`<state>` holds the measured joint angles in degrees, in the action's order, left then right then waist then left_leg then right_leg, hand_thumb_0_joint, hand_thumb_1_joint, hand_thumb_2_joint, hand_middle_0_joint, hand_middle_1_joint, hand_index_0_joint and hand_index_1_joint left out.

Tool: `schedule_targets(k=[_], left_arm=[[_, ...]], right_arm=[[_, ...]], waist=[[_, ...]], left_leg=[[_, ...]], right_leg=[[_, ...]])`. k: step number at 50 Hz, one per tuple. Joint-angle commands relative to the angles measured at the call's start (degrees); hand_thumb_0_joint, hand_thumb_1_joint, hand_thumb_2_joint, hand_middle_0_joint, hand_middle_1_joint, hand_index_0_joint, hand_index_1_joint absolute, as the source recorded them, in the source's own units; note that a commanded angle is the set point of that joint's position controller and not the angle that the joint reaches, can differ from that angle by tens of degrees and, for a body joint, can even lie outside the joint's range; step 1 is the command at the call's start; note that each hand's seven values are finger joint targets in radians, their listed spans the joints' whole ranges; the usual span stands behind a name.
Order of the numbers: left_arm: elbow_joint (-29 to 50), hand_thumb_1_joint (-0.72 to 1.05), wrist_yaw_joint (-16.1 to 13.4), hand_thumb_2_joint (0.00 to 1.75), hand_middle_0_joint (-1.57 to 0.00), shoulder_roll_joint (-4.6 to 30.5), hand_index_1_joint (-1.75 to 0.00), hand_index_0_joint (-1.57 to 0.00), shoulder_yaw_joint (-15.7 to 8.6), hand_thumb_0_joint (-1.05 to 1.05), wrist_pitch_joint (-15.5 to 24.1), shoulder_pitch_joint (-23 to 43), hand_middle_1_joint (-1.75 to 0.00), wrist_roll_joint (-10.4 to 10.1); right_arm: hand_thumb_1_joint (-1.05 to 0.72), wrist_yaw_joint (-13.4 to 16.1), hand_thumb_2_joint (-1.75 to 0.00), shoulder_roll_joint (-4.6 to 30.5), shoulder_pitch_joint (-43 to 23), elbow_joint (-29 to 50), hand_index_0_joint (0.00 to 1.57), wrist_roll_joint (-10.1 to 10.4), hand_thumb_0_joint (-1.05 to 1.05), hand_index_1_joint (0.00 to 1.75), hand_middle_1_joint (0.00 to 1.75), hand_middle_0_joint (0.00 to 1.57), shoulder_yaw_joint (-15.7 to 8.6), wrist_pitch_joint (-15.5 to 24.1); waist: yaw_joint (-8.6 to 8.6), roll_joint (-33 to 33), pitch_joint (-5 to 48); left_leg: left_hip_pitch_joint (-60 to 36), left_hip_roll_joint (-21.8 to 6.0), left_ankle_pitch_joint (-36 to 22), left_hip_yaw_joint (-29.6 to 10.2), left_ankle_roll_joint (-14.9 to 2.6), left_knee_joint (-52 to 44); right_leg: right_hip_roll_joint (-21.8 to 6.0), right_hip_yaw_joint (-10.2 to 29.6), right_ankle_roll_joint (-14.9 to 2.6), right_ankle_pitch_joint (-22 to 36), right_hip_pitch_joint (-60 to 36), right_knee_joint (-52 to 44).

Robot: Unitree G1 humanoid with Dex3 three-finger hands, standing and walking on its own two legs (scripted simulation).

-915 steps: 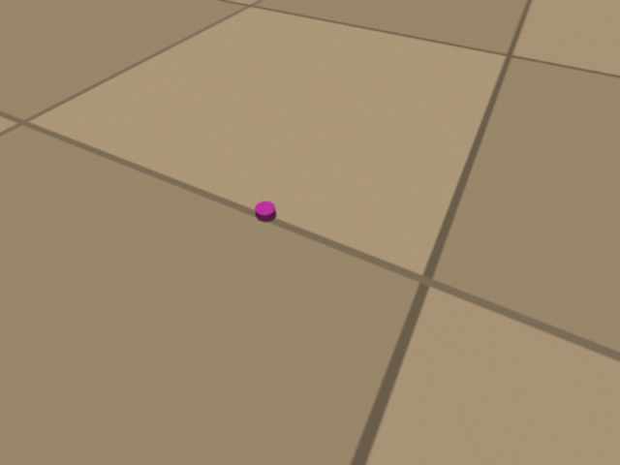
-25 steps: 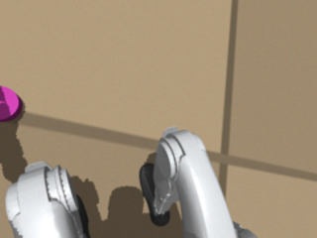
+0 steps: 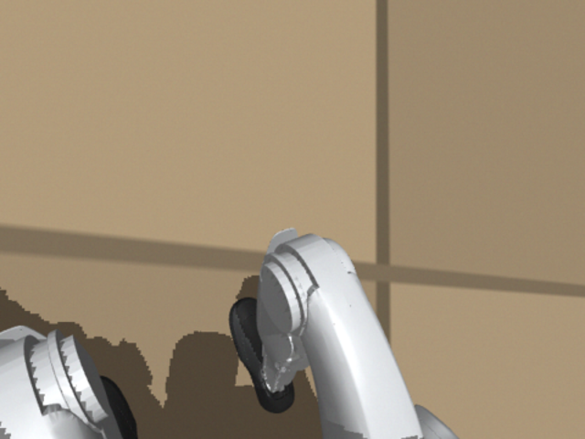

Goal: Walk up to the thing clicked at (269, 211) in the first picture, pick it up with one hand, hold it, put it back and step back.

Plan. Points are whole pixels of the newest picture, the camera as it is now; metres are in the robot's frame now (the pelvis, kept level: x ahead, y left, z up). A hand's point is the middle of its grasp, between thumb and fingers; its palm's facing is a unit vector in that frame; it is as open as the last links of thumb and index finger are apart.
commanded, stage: rest palm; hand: left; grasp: from above
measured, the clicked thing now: out of the picture +0.48 +0.30 -0.28
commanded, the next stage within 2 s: close in 1.02 s
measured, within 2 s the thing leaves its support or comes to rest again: neither
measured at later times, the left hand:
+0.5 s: hand out of the picture +0.46 +0.31 -0.25, palm faces -0.45 -0.14 -0.88, open 14.4 cm
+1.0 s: hand out of the picture +0.47 +0.29 -0.26, palm faces -0.45 -0.14 -0.88, open 14.1 cm
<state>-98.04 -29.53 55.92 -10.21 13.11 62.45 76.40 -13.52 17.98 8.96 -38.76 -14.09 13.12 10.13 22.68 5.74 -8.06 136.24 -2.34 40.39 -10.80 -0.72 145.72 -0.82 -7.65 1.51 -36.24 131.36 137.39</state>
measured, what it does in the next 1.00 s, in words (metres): stands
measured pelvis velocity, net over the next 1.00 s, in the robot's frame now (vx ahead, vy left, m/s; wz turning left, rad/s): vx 0.00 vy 0.01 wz -0.06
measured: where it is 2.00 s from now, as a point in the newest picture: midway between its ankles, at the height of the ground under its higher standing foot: (202, 415)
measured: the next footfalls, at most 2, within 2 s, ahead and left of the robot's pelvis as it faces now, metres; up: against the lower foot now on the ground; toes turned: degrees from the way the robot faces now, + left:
none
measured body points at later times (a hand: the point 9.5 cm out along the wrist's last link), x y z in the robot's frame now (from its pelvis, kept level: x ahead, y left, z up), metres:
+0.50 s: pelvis +0.00 +0.01 +0.00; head +0.28 +0.13 +0.33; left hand +0.48 +0.31 -0.20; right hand +0.04 -0.25 -0.05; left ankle +0.07 +0.13 -0.26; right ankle +0.11 -0.12 -0.26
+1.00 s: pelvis +0.00 +0.01 +0.00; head +0.29 +0.12 +0.32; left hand +0.49 +0.29 -0.21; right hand +0.03 -0.24 -0.05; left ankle +0.07 +0.13 -0.26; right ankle +0.11 -0.12 -0.26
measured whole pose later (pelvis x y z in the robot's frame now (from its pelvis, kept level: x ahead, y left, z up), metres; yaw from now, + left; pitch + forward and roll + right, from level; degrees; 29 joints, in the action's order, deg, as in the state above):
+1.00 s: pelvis +0.00 +0.01 +0.00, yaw -4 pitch +27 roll -15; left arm -102.4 -37.0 59.8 -7.5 11.9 62.6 74.3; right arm -17.6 20.8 5.4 -36.7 -16.4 19.0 16.3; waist 24.5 9.3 -12.3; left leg 134.6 -2.5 42.0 -14.9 -1.0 147.8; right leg 0.6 -10.9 2.8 -36.1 127.8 135.9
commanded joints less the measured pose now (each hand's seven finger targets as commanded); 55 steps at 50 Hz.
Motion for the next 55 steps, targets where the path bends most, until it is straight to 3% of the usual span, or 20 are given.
schedule_targets(k=[1, 2, 6, 8, 9, 12, 15, 19, 20, 22, 23, 26, 29, 32, 34, 41, 45, 47, 51, 55], left_arm=[[10.89, -0.60, -3.17, 1.05, -0.06, 17.32, -0.99, -0.03, -1.77, 0.00, 1.76, 14.20, -0.96, -1.12], [8.07, -0.61, -3.16, 1.06, -0.06, 15.37, -0.99, -0.03, -0.37, 0.00, 1.43, 12.30, -0.96, -0.77], [8.44, -0.61, -4.65, 1.08, -0.06, 16.00, -0.97, -0.02, -1.00, 0.00, 1.73, 12.28, -0.93, -1.03], [8.42, -0.61, -5.41, 1.08, -0.07, 17.12, -0.97, -0.02, -1.91, 0.00, 1.41, 10.63, -0.93, -0.80], [6.03, -0.61, -5.63, 1.07, -0.06, 15.56, -0.97, -0.02, -0.76, 0.00, 1.13, 10.16, -0.93, -0.68], [5.73, -0.61, -5.98, 1.08, -0.07, 15.02, -0.98, -0.03, -0.25, 0.00, 0.83, 11.99, -0.94, -0.98], [5.77, -0.61, -6.83, 1.07, -0.07, 16.32, -0.98, -0.03, -1.14, 0.00, 0.80, 11.86, -0.94, -0.80], [2.68, -0.58, -6.88, 1.05, -0.06, 12.46, -1.00, -0.04, 2.11, 0.00, 0.87, 12.68, -0.98, -0.71], [5.18, -0.58, -7.29, 1.05, -0.07, 14.80, -1.00, -0.04, 0.72, 0.00, 1.14, 14.39, -0.97, -0.81], [4.34, -0.58, -7.58, 1.04, -0.07, 14.65, -1.00, -0.04, 1.20, 0.00, 0.98, 13.62, -0.97, -0.12], [1.37, -0.58, -7.46, 1.05, -0.07, 12.98, -1.00, -0.05, 2.39, 0.00, 0.72, 11.83, -0.98, 0.27], [3.44, -0.57, -8.51, 1.05, -0.07, 13.35, -1.01, -0.05, 2.59, 0.00, 1.07, 14.67, -0.98, -0.46], [1.41, -0.57, -8.90, 1.03, -0.07, 12.40, -1.02, -0.05, 3.48, 0.00, 0.41, 13.16, -1.00, -0.01], [2.37, -0.56, -9.70, 1.03, -0.07, 14.09, -1.02, -0.05, 2.52, 0.00, 0.28, 14.70, -1.00, -0.60], [0.81, -0.56, -9.71, 1.04, -0.08, 12.42, -1.03, -0.06, 3.88, 0.00, -0.16, 13.94, -1.01, -1.03], [3.71, -0.56, -10.16, 1.04, -0.08, 15.41, -1.03, -0.06, 2.39, 0.00, -0.64, 15.24, -1.01, -2.13], [0.43, -0.54, -9.65, 1.04, -0.08, 14.26, -1.05, -0.06, 3.35, 0.00, -1.29, 12.68, -1.04, -2.91], [1.80, -0.54, -9.54, 1.01, -0.07, 16.50, -1.05, -0.06, 2.38, 0.00, -0.94, 13.88, -1.04, -3.29], [1.20, -0.53, -9.20, 1.03, -0.08, 15.30, -1.06, -0.07, 2.87, 0.00, -0.77, 11.93, -1.05, -3.29], [1.03, -0.51, -9.49, 1.04, -0.09, 16.31, -1.08, -0.08, 3.39, 0.00, -0.41, 11.65, -1.07, -3.62]], right_arm=[[-0.90, 1.04, -0.90, 18.35, 11.97, -0.36, 0.20, -0.38, 0.00, 0.30, 0.30, 0.20, -5.26, 0.24], [-0.90, 0.74, -0.90, 18.02, 11.86, 0.03, 0.20, -0.74, 0.00, 0.30, 0.30, 0.20, -4.74, 0.42], [-0.89, 0.38, -0.90, 18.96, 12.19, -0.30, 0.20, -1.17, 0.00, 0.30, 0.30, 0.20, -4.46, 0.76], [-0.89, 0.14, -0.90, 18.97, 12.07, -0.32, 0.20, -1.50, 0.00, 0.30, 0.30, 0.20, -4.07, 0.78], [-0.89, -0.11, -0.90, 19.16, 11.96, -0.21, 0.20, -1.48, 0.00, 0.30, 0.30, 0.20, -4.10, 1.03], [-0.89, -0.62, -0.90, 19.30, 11.52, -0.52, 0.20, -1.70, 0.00, 0.30, 0.30, 0.20, -3.75, 1.55], [-0.90, -0.80, -0.90, 19.89, 10.68, -0.31, 0.20, -1.63, 0.00, 0.30, 0.30, 0.20, -3.56, 1.93], [-0.90, -1.29, -0.90, 20.05, 8.82, -0.05, 0.20, -2.12, 0.00, 0.30, 0.30, 0.20, -3.03, 2.76], [-0.90, -1.32, -0.90, 20.13, 9.26, -0.12, 0.20, -2.02, 0.00, 0.30, 0.30, 0.20, -2.83, 2.81], [-0.90, -1.59, -0.90, 20.32, 8.62, 0.07, 0.20, -2.20, 0.00, 0.30, 0.30, 0.20, -2.46, 3.22], [-0.90, -1.82, -0.90, 20.15, 8.64, 0.04, 0.20, -2.51, 0.00, 0.30, 0.30, 0.20, -2.14, 3.39], [-0.90, -1.99, -0.90, 20.72, 7.34, -0.27, 0.20, -2.28, 0.00, 0.30, 0.30, 0.20, -2.15, 3.85], [-0.90, -2.52, -0.91, 21.32, 7.52, 0.41, 0.20, -2.80, 0.00, 0.30, 0.30, 0.20, -1.97, 4.38], [-0.90, -2.79, -0.90, 21.39, 6.78, 0.45, 0.20, -2.56, 0.00, 0.30, 0.30, 0.20, -1.39, 4.73], [-0.90, -2.95, -0.91, 21.49, 6.56, 0.36, 0.20, -2.78, 0.00, 0.30, 0.30, 0.20, -1.14, 5.26], [-0.90, -3.39, -0.91, 21.92, 7.69, 0.34, 0.20, -2.43, 0.00, 0.30, 0.30, 0.20, -0.40, 5.94], [-0.91, -3.59, -0.91, 21.82, 6.60, 1.02, 0.20, -2.32, 0.00, 0.30, 0.30, 0.20, 0.15, 6.14], [-0.91, -3.51, -0.91, 22.52, 7.05, 1.15, 0.20, -2.14, 0.00, 0.30, 0.30, 0.20, 0.28, 6.25], [-0.90, -3.63, -0.91, 22.19, 6.83, 1.30, 0.20, -2.31, 0.00, 0.30, 0.30, 0.20, 0.67, 6.54], [-0.91, -3.31, -0.91, 22.53, 6.77, 1.55, 0.20, -2.20, 0.00, 0.30, 0.30, 0.20, 0.67, 6.35]], waist=[[-0.56, -29.55, 43.33], [0.42, -28.47, 41.29], [1.19, -28.12, 38.67], [0.05, -28.47, 40.42], [1.12, -28.27, 38.46], [2.01, -28.57, 36.73], [1.28, -29.64, 36.43], [3.34, -28.35, 32.34], [2.69, -28.86, 34.55], [2.77, -29.22, 34.12], [3.67, -28.25, 32.68], [3.24, -29.69, 33.15], [4.12, -30.10, 32.10], [3.69, -29.45, 32.55], [4.62, -28.62, 30.95], [4.08, -30.27, 35.39], [4.54, -27.26, 31.39], [4.41, -28.68, 31.63], [4.28, -28.90, 32.32], [4.20, -28.23, 31.78]], left_leg=[[-30.76, 0.80, -13.63, 5.49, -0.21, -13.76], [-30.01, 0.66, -13.60, 5.53, -0.30, -13.08], [-29.25, 0.53, -13.37, 4.87, -0.26, -13.13], [-29.36, 0.40, -15.02, 4.41, -0.15, -13.27], [-29.32, 0.37, -14.86, 4.40, -0.07, -13.26], [-29.33, 0.18, -13.72, 3.84, 0.14, -13.48], [-29.35, 0.14, -12.53, 3.10, 0.45, -14.53], [-27.65, 0.11, -10.24, 2.90, 0.24, -13.76], [-28.92, 0.12, -11.23, 2.75, 0.29, -14.20], [-30.05, -0.13, -11.94, 2.22, 0.58, -14.19], [-29.37, -0.05, -11.49, 2.62, 0.40, -13.67], [-30.07, -0.31, -11.21, 1.30, 0.88, -14.64], [-30.39, -0.37, -11.23, 1.61, 0.86, -14.61], [-30.05, -0.45, -11.33, 0.99, 0.85, -14.77], [-29.17, -0.46, -10.60, 1.18, 0.84, -14.50], [-31.64, -0.72, -14.95, 1.24, 0.81, -13.65], [-28.19, -0.60, -12.61, 1.44, 0.46, -13.31], [-28.66, -0.62, -12.26, 1.29, 0.43, -13.66], [-30.49, -0.92, -13.69, 0.57, 0.80, -13.61], [-28.90, -0.93, -11.76, 1.11, 0.65, -13.92]], right_leg=[[3.21, -4.68, -2.66, 14.03, -24.46, -11.73], [3.43, -4.63, -2.50, 14.38, -24.24, -11.41], [3.60, -5.53, -2.30, 14.41, -23.30, -11.45], [3.88, -5.74, -2.42, 15.78, -24.86, -11.22], [3.74, -5.90, -2.41, 15.62, -23.56, -10.76], [4.02, -6.44, -2.35, 14.63, -22.41, -10.86], [3.87, -7.08, -2.61, 13.33, -21.67, -10.68], [4.09, -7.42, -2.20, 12.40, -20.11, -10.74], [4.00, -7.49, -2.24, 12.90, -21.32, -11.29], [3.78, -7.75, -2.16, 13.36, -20.61, -10.33], [3.98, -7.69, -2.00, 13.30, -20.93, -10.42], [3.79, -8.20, -2.19, 12.83, -19.87, -10.19], [4.17, -8.22, -2.09, 13.29, -20.47, -10.38], [3.94, -8.34, -2.05, 13.25, -20.71, -10.38], [3.95, -8.26, -1.86, 13.05, -21.38, -10.68], [4.37, -8.02, -1.82, 16.65, -24.76, -10.97], [4.59, -8.33, -1.64, 14.91, -24.17, -11.73], [4.43, -8.18, -1.72, 14.55, -24.32, -11.99], [4.38, -8.53, -1.62, 15.57, -24.51, -10.89], [4.85, -8.23, -1.74, 14.68, -26.23, -12.21]])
